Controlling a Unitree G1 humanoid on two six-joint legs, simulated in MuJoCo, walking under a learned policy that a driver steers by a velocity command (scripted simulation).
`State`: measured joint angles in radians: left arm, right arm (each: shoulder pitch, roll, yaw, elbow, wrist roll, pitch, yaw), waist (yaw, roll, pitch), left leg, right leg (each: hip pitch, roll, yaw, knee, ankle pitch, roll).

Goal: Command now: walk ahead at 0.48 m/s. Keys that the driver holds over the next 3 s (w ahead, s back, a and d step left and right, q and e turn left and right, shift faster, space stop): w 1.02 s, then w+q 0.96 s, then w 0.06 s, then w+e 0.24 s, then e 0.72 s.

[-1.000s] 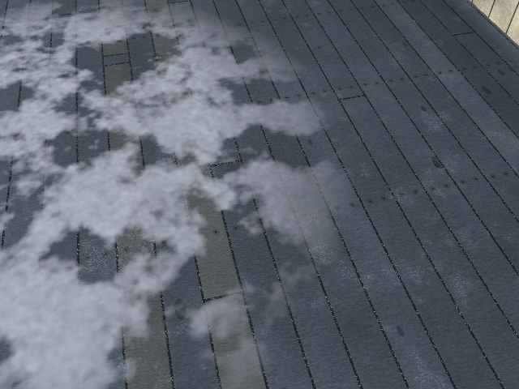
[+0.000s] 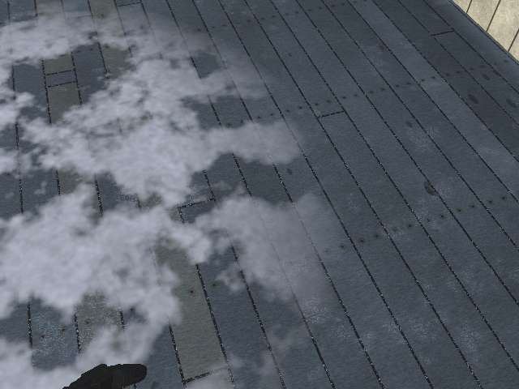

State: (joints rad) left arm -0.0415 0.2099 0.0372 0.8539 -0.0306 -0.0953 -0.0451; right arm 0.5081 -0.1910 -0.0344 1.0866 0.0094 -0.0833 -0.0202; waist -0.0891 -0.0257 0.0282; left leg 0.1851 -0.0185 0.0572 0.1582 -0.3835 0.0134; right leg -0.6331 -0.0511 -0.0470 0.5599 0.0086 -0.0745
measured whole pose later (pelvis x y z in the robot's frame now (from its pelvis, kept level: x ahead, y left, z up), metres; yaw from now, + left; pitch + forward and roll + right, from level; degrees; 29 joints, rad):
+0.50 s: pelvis +0.29 -0.01 +0.02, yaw +0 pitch +2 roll -2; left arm 0.37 0.24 0.05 1.02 -0.02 -0.09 0.00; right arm 0.04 -0.23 -0.05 0.88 0.02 -0.09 0.01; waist 0.08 0.04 0.00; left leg -0.64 0.11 -0.01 0.59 0.06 0.02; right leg 0.02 0.06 -0.06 0.20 -0.26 -0.03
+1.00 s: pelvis +0.57 +0.04 +0.02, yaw +0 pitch +2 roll +1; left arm 0.07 0.25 0.07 0.90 -0.01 -0.07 -0.01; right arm 0.38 -0.22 -0.05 1.00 0.01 -0.09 0.00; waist -0.06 -0.04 -0.01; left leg 0.00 -0.06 0.07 0.19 -0.22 0.05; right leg -0.68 -0.12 0.03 0.66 0.08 -0.02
